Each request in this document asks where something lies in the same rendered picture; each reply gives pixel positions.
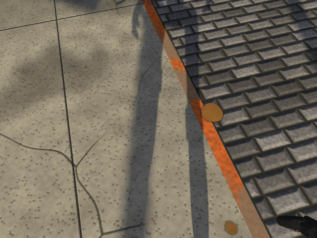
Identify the right robot hand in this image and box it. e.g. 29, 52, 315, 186
276, 215, 317, 238

